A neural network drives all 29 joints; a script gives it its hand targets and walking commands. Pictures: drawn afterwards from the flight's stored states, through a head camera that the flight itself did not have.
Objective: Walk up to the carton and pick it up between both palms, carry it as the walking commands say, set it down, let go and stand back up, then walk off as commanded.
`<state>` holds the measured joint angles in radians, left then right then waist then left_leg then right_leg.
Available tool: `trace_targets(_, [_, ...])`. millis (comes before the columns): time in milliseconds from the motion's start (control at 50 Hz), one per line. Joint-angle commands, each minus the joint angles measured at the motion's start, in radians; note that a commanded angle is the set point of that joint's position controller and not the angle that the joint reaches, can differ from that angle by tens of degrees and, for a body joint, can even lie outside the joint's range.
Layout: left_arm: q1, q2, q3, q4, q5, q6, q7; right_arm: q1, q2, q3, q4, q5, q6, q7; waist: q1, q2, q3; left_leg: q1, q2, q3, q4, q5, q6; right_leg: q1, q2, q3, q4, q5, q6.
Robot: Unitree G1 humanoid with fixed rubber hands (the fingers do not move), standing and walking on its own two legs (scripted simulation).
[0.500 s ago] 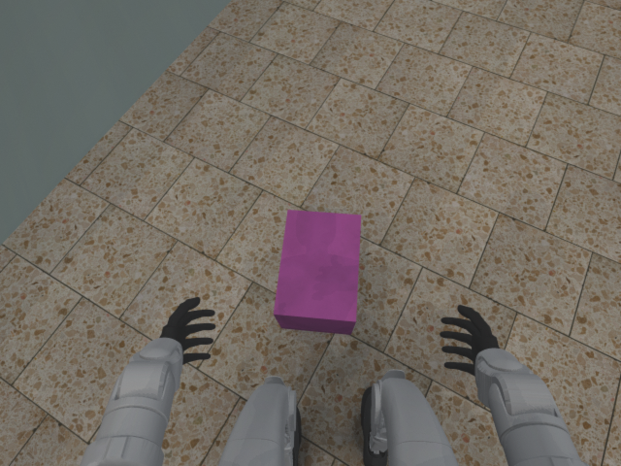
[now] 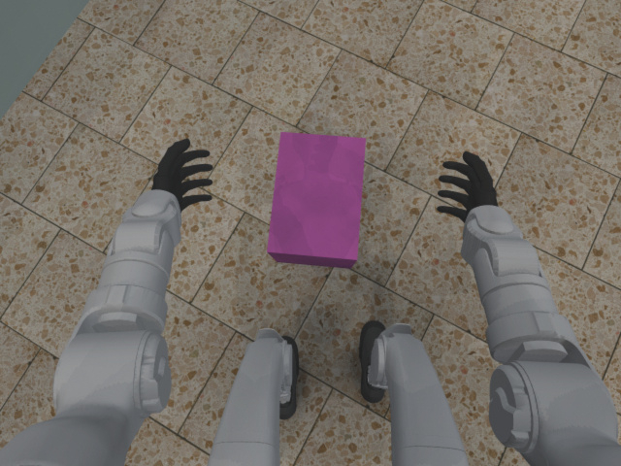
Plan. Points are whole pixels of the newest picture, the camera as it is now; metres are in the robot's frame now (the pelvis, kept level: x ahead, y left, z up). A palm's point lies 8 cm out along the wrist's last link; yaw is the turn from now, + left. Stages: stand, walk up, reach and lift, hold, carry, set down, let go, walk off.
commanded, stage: reach and lift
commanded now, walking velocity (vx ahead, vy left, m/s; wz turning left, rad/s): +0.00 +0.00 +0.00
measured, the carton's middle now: (318, 204) +0.54 +0.03 -0.57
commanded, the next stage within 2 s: none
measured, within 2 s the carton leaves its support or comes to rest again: neither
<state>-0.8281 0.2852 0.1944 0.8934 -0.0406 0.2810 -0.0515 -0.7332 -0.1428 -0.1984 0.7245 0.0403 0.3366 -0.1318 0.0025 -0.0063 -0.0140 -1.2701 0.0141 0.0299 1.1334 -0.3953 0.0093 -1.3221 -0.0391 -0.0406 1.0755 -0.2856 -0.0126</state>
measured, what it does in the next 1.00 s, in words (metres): lowers itself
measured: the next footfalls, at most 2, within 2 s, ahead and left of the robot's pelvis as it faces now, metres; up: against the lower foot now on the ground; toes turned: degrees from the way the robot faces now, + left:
none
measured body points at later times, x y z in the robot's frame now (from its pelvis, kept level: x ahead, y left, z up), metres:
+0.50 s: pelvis +0.02 +0.01 -0.02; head +0.33 +0.01 +0.31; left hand +0.54 +0.22 -0.13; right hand +0.52 -0.18 -0.13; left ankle +0.06 +0.12 -0.63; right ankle +0.10 -0.12 -0.63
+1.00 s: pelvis -0.01 +0.00 -0.15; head +0.32 +0.01 +0.15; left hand +0.53 +0.22 -0.28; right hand +0.51 -0.19 -0.28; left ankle +0.06 +0.12 -0.63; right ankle +0.10 -0.12 -0.63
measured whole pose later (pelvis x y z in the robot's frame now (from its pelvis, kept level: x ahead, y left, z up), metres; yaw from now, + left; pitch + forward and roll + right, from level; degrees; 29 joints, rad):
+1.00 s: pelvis -0.01 +0.00 -0.15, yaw +1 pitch +49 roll -1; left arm -1.22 0.38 0.21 0.97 -0.08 0.13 0.01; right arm -1.14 -0.22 -0.30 0.83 0.07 0.15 -0.13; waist -0.03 -0.01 -0.04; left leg -2.00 0.00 0.00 1.68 -0.53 0.00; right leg -2.05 -0.03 -0.02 1.60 -0.41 0.00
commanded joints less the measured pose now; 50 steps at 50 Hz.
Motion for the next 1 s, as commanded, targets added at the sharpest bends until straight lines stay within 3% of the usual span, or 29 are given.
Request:
trace_targets(0, [-0.279, 0.162, 0.017, -0.064, -0.019, -0.062, 0.001, -0.254, -0.098, -0.022, -0.082, -0.002, -0.065, -0.003, 0.001, 0.014, -0.814, 0.171, -0.076, -0.012, -0.15, 0.164, -0.014, 0.547, 0.088, 0.043, -0.051, 0.156, 0.038])
trace_targets(140, [-0.395, 0.187, 0.03, -0.008, -0.031, -0.137, -0.002, -0.378, -0.111, -0.056, -0.029, -0.015, -0.148, 0.015, -0.007, 0.026, -0.901, 0.133, -0.08, -0.027, -0.137, 0.265, -0.023, 0.491, 0.092, 0.047, -0.026, 0.25, 0.039])
trace_targets(300, [-0.522, 0.187, 0.086, 0.014, 0.009, -0.186, 0.005, -0.518, -0.112, -0.12, 0.005, -0.045, -0.201, 0.038, -0.003, 0.036, -1.022, 0.122, -0.081, -0.026, -0.109, 0.385, -0.028, 0.465, 0.098, 0.056, 0.0, 0.365, 0.04])
trace_targets(400, [-0.463, 0.166, 0.13, -0.039, 0.04, -0.204, 0.009, -0.452, -0.092, -0.152, -0.023, -0.073, -0.224, 0.046, -0.007, 0.041, -1.128, 0.157, -0.082, -0.027, -0.081, 0.558, -0.034, 0.479, 0.102, 0.053, 0.022, 0.523, 0.039])
trace_targets(480, [-0.423, 0.15, 0.139, -0.075, 0.051, -0.214, 0.009, -0.417, -0.093, -0.174, -0.053, -0.09, -0.241, 0.059, -0.012, 0.041, -1.104, 0.173, -0.074, -0.046, -0.071, 0.612, -0.036, 0.387, 0.1, 0.047, 0.024, 0.521, 0.036])
trace_targets(580, [-0.467, 0.122, 0.119, -0.048, 0.053, -0.218, 0.013, -0.46, -0.088, -0.187, -0.032, -0.089, -0.254, 0.075, -0.022, 0.044, -1.004, 0.079, -0.068, -0.054, -0.014, 0.501, -0.044, 0.162, 0.097, 0.031, 0.079, 0.385, 0.037])
trace_targets(740, [-0.551, 0.156, 0.085, 0.022, 0.036, -0.194, 0.032, -0.533, -0.127, -0.179, 0.057, -0.056, -0.235, 0.053, -0.024, 0.052, -1.016, -0.176, -0.086, -0.018, 0.182, 0.248, -0.051, 0.037, 0.105, 0.006, 0.288, 0.219, 0.047])
trace_targets(880, [-0.642, 0.23, 0.043, -0.049, -0.022, -0.173, 0.056, -0.617, -0.175, -0.124, -0.014, 0.01, -0.208, 0.012, -0.021, 0.057, -1.192, -0.199, -0.091, 0.009, 0.327, 0.199, -0.04, 0.07, 0.106, -0.008, 0.424, 0.192, 0.049])
trace_targets(980, [-0.688, 0.252, 0.008, -0.024, -0.065, -0.17, 0.068, -0.666, -0.195, -0.084, 0.001, 0.056, -0.202, -0.008, -0.015, 0.049, -1.148, -0.283, -0.082, 0.016, 0.416, 0.149, -0.03, 0.009, 0.101, -0.007, 0.511, 0.145, 0.046])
